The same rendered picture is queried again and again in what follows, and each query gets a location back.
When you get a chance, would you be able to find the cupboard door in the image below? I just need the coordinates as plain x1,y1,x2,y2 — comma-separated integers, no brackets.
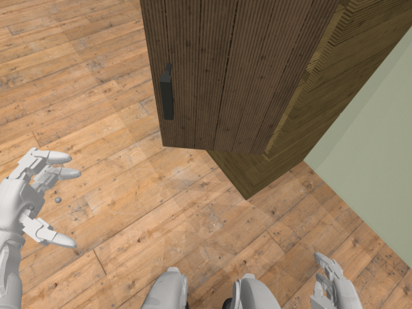
140,0,341,155

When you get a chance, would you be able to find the robot right thigh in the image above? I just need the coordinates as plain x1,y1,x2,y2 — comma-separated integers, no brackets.
232,278,281,309

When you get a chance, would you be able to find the left robot hand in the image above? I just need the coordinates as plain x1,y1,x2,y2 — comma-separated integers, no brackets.
0,147,81,248

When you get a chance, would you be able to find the robot left forearm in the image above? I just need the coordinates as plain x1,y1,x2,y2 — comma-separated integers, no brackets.
0,229,26,309

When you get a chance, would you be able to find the robot thigh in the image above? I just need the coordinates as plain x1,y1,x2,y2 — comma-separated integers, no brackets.
140,272,188,309
232,278,281,309

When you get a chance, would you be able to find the right robot hand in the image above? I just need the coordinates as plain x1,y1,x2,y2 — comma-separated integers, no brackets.
310,252,363,309

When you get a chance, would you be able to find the handle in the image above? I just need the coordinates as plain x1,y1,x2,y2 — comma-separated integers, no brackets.
160,63,174,120

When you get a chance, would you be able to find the robot left thigh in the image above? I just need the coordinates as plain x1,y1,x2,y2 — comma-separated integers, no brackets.
140,272,188,309

